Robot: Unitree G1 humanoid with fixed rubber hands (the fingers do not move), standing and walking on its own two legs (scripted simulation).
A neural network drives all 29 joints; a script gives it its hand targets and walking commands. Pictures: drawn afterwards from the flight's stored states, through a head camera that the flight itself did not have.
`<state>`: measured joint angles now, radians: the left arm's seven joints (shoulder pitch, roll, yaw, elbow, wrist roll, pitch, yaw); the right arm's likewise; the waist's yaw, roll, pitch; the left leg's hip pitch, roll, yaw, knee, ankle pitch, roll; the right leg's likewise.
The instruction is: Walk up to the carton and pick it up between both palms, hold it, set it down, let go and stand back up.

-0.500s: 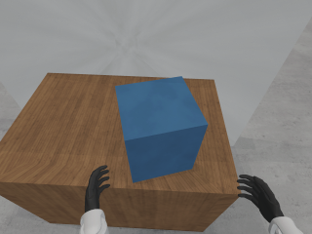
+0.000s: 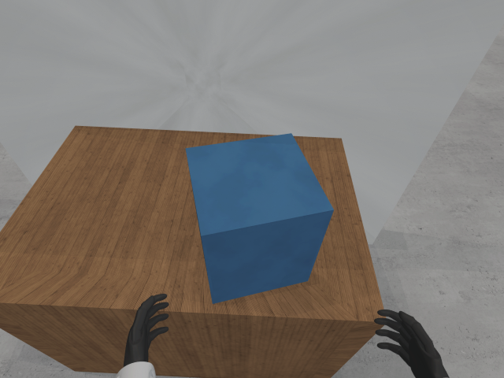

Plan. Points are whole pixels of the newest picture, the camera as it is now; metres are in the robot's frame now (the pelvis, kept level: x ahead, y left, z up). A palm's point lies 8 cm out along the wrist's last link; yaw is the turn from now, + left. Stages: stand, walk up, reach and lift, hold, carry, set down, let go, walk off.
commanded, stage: set down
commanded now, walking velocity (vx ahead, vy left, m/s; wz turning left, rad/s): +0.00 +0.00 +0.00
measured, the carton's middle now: (251, 219) +0.42 +0.04 -0.03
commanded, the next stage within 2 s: let go in 0.88 s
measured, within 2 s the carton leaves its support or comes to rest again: neither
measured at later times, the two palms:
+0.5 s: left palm (120, 358) +0.16 +0.23 -0.06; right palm (410, 375) +0.17 -0.22 -0.06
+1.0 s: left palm (107, 364) +0.15 +0.25 -0.07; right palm out of the picture +0.15 -0.20 -0.07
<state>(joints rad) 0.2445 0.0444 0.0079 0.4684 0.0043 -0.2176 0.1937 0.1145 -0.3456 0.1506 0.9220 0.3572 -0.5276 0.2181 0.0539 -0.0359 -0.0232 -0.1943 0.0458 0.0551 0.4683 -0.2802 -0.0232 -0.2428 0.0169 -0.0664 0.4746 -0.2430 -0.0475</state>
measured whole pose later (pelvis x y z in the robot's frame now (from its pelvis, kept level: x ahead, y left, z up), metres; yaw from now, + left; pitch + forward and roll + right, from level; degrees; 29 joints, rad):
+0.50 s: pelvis +0.01 +0.02 +0.01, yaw +0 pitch -2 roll -1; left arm 0.26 0.12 0.01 0.45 0.01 -0.02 0.12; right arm 0.17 -0.27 0.03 0.81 0.15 -0.33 0.15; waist 0.04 -0.03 0.02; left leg -0.09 0.03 0.07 0.38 -0.25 0.00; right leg -0.13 0.01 -0.05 0.35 -0.19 -0.02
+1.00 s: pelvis +0.00 +0.03 +0.01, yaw +0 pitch -4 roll -1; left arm 0.23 0.20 -0.01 0.47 -0.01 0.12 0.03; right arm 0.18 -0.18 -0.03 0.76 0.01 -0.22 0.05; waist 0.03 -0.01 0.07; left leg -0.06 0.03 0.07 0.38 -0.26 0.01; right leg -0.09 0.01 -0.05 0.34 -0.18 -0.01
